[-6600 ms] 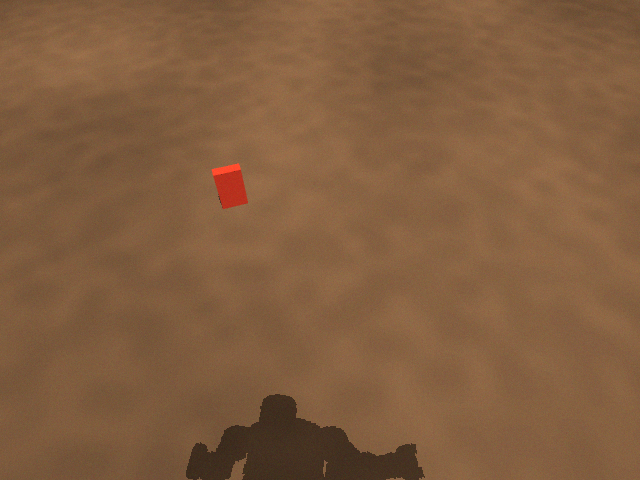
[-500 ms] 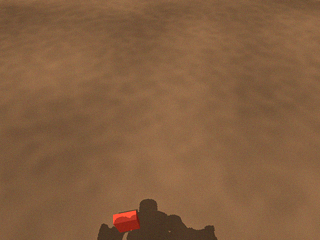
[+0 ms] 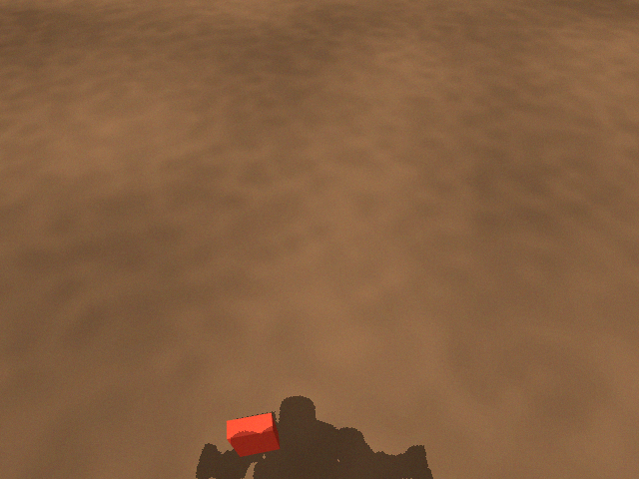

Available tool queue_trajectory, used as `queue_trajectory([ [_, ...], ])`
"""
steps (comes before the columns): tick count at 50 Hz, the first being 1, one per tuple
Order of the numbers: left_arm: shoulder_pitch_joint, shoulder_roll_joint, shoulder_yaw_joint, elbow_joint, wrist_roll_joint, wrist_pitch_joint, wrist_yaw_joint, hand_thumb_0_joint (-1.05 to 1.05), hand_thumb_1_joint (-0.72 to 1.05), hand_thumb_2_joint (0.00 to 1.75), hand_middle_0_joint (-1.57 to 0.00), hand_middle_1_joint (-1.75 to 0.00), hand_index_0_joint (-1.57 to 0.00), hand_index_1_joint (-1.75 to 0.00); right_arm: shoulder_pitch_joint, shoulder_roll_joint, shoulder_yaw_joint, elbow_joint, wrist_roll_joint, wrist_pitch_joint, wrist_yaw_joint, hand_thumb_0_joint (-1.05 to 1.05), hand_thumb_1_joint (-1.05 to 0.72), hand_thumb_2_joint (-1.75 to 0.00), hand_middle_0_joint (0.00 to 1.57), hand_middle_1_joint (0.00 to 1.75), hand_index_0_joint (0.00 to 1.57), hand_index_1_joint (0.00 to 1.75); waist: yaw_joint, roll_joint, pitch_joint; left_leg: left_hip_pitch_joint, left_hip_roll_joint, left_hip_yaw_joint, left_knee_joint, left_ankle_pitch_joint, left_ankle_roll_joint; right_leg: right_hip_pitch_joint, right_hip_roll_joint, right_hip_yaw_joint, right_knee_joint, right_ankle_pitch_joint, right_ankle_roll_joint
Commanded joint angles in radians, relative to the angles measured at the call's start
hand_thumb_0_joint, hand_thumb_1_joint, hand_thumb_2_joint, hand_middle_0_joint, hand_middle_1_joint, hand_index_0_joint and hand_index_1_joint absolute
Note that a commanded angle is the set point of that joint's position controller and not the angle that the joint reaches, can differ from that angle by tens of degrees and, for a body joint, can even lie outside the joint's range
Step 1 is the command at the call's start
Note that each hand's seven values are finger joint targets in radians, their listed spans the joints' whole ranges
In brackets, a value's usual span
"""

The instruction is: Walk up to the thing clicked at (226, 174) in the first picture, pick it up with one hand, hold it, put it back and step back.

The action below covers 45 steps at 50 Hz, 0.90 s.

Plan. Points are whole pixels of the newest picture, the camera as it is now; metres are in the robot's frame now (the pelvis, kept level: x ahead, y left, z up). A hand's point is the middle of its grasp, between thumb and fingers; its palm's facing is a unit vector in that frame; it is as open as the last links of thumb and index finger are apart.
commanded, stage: stand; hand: left
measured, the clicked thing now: (254, 435) +0.33 +0.21 -0.69
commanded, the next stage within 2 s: go down in 1.74 s
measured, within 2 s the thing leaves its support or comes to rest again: neither
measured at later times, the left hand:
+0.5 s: hand out of the picture +0.07 +0.25 -0.16, palm faces -0.03 -0.94 -0.34, open 7.4 cm
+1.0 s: hand out of the picture +0.08 +0.24 -0.16, palm faces -0.03 -0.94 -0.34, open 7.4 cm
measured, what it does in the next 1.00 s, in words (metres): stands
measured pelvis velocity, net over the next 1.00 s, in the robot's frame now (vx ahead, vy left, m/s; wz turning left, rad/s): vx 0.01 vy -0.01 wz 0.01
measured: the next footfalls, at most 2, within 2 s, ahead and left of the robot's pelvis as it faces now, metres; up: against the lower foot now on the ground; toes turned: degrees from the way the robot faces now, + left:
none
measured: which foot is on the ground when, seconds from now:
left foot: down 0.00-1.00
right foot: down 0.00-1.00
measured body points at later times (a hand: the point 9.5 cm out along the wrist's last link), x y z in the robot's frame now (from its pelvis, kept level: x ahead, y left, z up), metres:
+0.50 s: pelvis +0.00 -0.01 +0.00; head +0.00 -0.01 +0.45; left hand +0.07 +0.29 -0.13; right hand +0.07 -0.31 -0.14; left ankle +0.00 +0.11 -0.75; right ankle +0.02 -0.13 -0.75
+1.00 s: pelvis +0.01 -0.01 +0.00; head +0.01 -0.01 +0.45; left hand +0.08 +0.29 -0.13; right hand +0.08 -0.31 -0.14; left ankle +0.00 +0.11 -0.75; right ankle +0.02 -0.13 -0.75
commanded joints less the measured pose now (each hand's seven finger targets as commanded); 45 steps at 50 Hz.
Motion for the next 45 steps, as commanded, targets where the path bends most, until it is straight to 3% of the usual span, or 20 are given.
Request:
queue_trajectory([
  [1,-0.054,0.212,0.04,-0.056,-0.005,-0.027,0.016,0.0,0.9,0.9,-0.2,-0.3,-0.2,-0.3,-0.046,-0.213,-0.042,-0.059,-0.002,-0.024,-0.01,0.0,-0.9,-0.9,0.2,0.3,0.2,0.3,-0.006,-0.003,-0.062,-0.006,0.13,-0.118,-0.06,0.026,0.015,-0.014,-0.118,0.102,-0.049,0.049,-0.027],
  [4,-0.046,0.218,0.041,-0.054,-0.005,-0.027,0.016,0.0,0.9,0.9,-0.2,-0.3,-0.2,-0.3,-0.037,-0.204,-0.041,-0.056,-0.003,-0.024,-0.008,0.0,-0.9,-0.9,0.2,0.3,0.2,0.3,-0.003,-0.017,-0.041,-0.027,0.123,-0.124,-0.068,-0.004,0.01,-0.03,-0.111,0.097,-0.057,-0.002,-0.024],
  [7,-0.048,0.222,0.045,-0.054,-0.003,-0.022,0.015,0.0,0.9,0.9,-0.2,-0.3,-0.2,-0.3,-0.03,-0.212,-0.043,-0.054,-0.004,-0.018,-0.008,0.0,-0.9,-0.9,0.2,0.3,0.2,0.3,-0.006,-0.009,-0.021,-0.049,0.117,-0.125,-0.066,-0.097,0.014,-0.059,-0.11,0.105,-0.064,-0.085,-0.027],
  [17,-0.03,0.219,0.039,-0.062,-0.004,-0.029,0.015,0.0,0.9,0.9,-0.2,-0.3,-0.2,-0.3,-0.021,-0.212,-0.043,-0.057,-0.002,-0.025,-0.009,0.0,-0.9,-0.9,0.2,0.3,0.2,0.3,-0.002,-0.009,-0.077,-0.008,0.13,-0.131,-0.042,0.057,0.017,-0.03,-0.116,0.104,-0.037,0.05,-0.034],
  [27,-0.016,0.217,0.035,-0.06,-0.005,-0.026,0.015,0.0,0.9,0.9,-0.2,-0.3,-0.2,-0.3,-0.007,-0.216,-0.037,-0.055,-0.001,-0.022,-0.011,0.0,-0.9,-0.9,0.2,0.3,0.2,0.3,0.0,-0.002,-0.043,-0.03,0.128,-0.127,-0.051,0.007,0.014,-0.04,-0.114,0.107,-0.047,0.021,-0.033],
  [45,-0.031,0.219,0.038,-0.068,-0.004,-0.03,0.017,0.0,0.9,0.9,-0.2,-0.3,-0.2,-0.3,-0.02,-0.218,-0.039,-0.068,-0.001,-0.024,-0.012,0.0,-0.9,-0.9,0.2,0.3,0.2,0.3,0.001,-0.015,-0.081,0.004,0.137,-0.126,-0.035,0.093,0.013,-0.009,-0.117,0.095,-0.034,0.093,-0.033],
])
